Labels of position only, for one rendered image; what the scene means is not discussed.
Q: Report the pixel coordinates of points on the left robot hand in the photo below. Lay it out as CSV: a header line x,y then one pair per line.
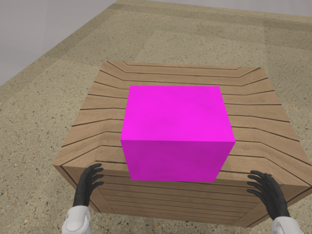
x,y
85,186

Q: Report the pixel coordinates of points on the right robot hand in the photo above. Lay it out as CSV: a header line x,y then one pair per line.
x,y
271,194

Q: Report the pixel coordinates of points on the carton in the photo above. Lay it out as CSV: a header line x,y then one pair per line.
x,y
176,133

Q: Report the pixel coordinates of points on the robot left forearm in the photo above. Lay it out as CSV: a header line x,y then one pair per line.
x,y
78,221

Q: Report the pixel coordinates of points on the pedestal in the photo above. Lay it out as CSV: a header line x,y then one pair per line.
x,y
265,141

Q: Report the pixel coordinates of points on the robot right forearm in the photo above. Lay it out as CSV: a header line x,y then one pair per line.
x,y
285,225

